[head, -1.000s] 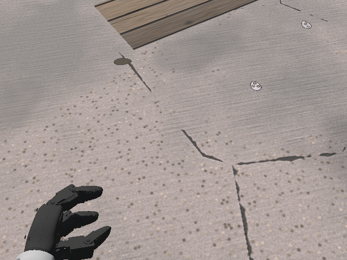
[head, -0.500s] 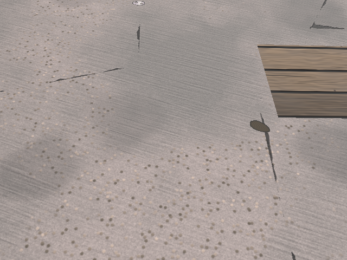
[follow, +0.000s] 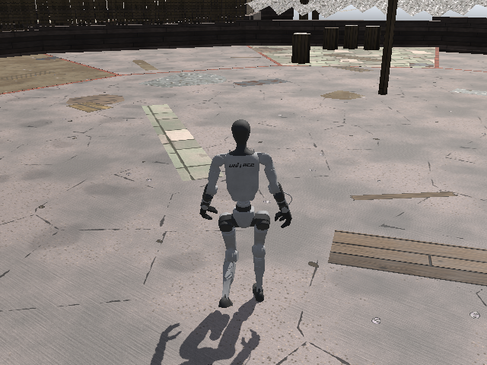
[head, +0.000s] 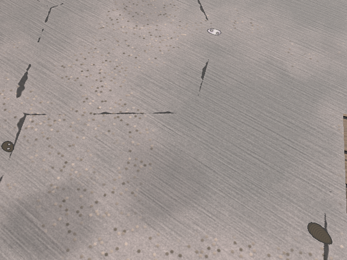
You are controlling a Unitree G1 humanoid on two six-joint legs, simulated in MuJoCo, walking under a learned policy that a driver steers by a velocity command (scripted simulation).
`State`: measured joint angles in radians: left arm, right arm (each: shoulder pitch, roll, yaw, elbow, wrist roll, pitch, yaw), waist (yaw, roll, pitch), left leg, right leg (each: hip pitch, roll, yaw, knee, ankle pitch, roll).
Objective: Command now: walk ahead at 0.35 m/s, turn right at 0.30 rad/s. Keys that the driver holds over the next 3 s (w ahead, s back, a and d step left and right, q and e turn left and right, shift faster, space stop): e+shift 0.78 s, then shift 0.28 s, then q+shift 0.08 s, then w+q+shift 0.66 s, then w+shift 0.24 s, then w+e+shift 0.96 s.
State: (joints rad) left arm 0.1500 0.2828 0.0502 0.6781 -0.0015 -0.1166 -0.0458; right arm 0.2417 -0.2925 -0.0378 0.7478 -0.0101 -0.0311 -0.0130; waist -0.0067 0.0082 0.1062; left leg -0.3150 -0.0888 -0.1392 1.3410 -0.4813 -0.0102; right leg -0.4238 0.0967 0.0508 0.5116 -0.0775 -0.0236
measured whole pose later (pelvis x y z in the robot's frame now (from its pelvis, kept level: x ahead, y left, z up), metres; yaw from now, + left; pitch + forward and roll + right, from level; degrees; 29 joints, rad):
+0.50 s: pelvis +0.14 +0.03 +0.02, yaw -25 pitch +0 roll +0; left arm 0.25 0.39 0.11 0.63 -0.03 0.06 0.03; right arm 0.07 -0.26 -0.04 0.67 -0.03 0.00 -0.04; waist 0.01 -0.05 0.06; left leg -0.29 -0.02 0.02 0.41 -0.13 0.03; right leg -0.56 0.00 0.08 1.17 -0.38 0.11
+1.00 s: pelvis +0.14 -0.03 +0.02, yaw -48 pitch +2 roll +2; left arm 0.15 0.31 0.06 0.58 0.00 0.03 0.01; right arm 0.13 -0.35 -0.09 0.74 0.00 0.02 -0.02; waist -0.01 0.03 0.07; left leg -0.55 0.03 0.01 1.10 -0.38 -0.08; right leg -0.29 0.01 0.03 0.47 -0.22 -0.04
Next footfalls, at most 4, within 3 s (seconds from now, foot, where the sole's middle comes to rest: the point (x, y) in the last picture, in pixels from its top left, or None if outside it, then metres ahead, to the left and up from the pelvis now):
0.32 left None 0.27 0.08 -0.76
0.80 right None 0.10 -0.13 -0.76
1.28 left None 0.25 0.03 -0.76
1.68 right None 0.41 -0.39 -0.76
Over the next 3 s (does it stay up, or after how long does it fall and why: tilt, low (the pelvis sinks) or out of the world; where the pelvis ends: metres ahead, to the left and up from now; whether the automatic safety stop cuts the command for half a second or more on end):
stays up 1.45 -0.50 0.00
